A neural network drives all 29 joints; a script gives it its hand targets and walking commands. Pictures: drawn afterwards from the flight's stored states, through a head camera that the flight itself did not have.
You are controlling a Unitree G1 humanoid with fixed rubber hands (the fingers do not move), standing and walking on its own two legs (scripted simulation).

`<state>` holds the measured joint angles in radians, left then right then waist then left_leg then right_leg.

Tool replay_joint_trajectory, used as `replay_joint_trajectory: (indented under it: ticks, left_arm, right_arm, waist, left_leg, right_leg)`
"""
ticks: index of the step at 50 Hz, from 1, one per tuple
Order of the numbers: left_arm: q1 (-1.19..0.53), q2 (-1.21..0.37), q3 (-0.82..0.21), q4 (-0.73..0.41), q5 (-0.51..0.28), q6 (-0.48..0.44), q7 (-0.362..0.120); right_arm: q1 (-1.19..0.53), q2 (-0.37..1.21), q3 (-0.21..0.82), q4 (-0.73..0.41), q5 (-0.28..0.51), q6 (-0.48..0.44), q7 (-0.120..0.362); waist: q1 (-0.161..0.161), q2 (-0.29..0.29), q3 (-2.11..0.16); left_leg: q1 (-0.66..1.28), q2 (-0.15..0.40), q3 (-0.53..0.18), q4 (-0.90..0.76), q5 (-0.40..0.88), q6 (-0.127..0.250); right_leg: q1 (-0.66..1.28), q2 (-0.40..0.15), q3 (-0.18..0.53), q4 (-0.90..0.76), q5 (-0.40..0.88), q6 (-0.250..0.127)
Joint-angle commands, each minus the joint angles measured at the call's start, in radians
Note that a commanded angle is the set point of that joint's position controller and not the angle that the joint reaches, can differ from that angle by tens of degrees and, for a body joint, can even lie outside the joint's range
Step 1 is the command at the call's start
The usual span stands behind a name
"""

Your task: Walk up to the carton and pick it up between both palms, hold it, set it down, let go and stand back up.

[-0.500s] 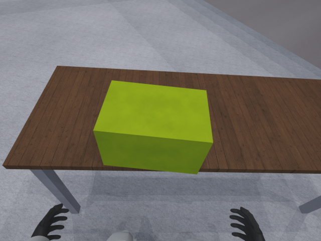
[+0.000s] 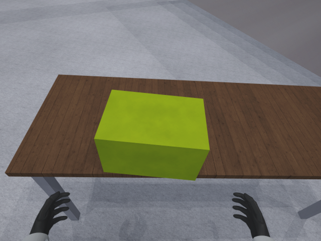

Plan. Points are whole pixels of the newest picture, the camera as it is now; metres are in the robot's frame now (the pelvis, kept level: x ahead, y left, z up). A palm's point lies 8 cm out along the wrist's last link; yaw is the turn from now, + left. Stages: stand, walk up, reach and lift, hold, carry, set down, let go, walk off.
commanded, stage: reach and lift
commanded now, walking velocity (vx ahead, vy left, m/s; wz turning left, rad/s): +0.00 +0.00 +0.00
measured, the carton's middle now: (153, 135) +0.43 +0.03 -0.03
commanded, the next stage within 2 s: none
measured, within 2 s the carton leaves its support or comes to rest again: neither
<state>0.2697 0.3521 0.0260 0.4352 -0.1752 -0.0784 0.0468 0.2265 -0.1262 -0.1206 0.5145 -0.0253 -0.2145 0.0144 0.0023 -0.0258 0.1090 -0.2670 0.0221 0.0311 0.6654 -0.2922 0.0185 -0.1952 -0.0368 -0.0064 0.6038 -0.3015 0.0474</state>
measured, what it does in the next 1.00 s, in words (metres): stands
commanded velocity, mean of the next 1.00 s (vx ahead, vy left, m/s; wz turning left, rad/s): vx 0.00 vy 0.00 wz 0.00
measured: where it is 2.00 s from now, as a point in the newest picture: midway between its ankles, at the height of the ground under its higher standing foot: outside the picture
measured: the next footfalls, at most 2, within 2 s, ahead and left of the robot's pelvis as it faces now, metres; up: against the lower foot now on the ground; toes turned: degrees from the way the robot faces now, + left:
none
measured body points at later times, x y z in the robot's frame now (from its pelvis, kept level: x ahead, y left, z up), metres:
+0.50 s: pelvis +0.00 +0.00 +0.00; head -0.01 +0.02 +0.45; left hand +0.21 +0.26 -0.01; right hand +0.21 -0.21 +0.01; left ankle +0.05 +0.10 -0.72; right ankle +0.02 -0.16 -0.72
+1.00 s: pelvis +0.00 +0.00 +0.00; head +0.00 +0.01 +0.45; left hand +0.29 +0.24 +0.04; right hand +0.27 -0.21 +0.05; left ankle +0.05 +0.10 -0.72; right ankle +0.02 -0.16 -0.72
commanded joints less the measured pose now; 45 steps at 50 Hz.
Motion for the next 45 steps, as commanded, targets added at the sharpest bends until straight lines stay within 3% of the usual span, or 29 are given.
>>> replay_joint_trajectory:
  ticks: [1, 14, 22, 28, 36, 45]
  left_arm:
    - [-0.12, 0.177, 0.008, -0.27, -0.11, -0.107, -0.011]
    - [-0.128, 0.185, -0.028, -0.348, -0.138, -0.171, -0.03]
    - [-0.186, 0.198, -0.029, -0.37, -0.159, -0.193, -0.031]
    - [-0.278, 0.211, -0.033, -0.394, -0.19, -0.147, -0.021]
    - [-0.427, 0.228, -0.005, -0.392, -0.213, -0.043, -0.02]
    - [-0.617, 0.227, 0.047, -0.345, -0.193, 0.056, -0.035]
  right_arm:
    - [-0.026, -0.109, 0.006, -0.267, 0.155, -0.066, -0.034]
    - [-0.052, -0.078, 0.06, -0.434, 0.217, -0.039, -0.053]
    - [-0.07, -0.071, 0.069, -0.515, 0.237, -0.003, -0.066]
    - [-0.168, -0.112, 0.044, -0.58, 0.248, 0.066, -0.07]
    - [-0.298, -0.155, 0.003, -0.664, 0.246, 0.157, -0.08]
    - [-0.448, -0.17, -0.007, -0.634, 0.256, 0.237, -0.096]
  waist:
    - [0.049, 0.086, -0.227]
    - [0.072, 0.138, -0.203]
    - [0.083, 0.127, -0.199]
    - [0.084, 0.147, -0.231]
    - [0.068, 0.125, -0.274]
    - [0.052, 0.107, -0.302]
  left_leg:
    - [0.193, -0.035, 0.036, -0.286, 0.193, -0.078]
    - [0.202, -0.023, 0.006, -0.3, 0.148, -0.087]
    - [0.177, -0.014, -0.007, -0.308, 0.08, -0.08]
    - [0.166, -0.006, -0.013, -0.313, 0.038, -0.081]
    - [0.144, -0.005, -0.017, -0.322, 0.001, -0.064]
    - [0.132, -0.011, -0.008, -0.317, 0.039, -0.048]
  right_leg:
    - [0.002, 0.056, 0.026, -0.239, 0.049, -0.077]
    - [-0.017, 0.052, 0.029, -0.25, 0.01, -0.091]
    - [-0.021, 0.049, 0.036, -0.248, -0.013, -0.095]
    - [-0.034, 0.048, 0.037, -0.237, -0.017, -0.098]
    - [-0.015, 0.045, 0.037, -0.221, -0.009, -0.085]
    - [0.025, 0.044, 0.035, -0.214, 0.023, -0.077]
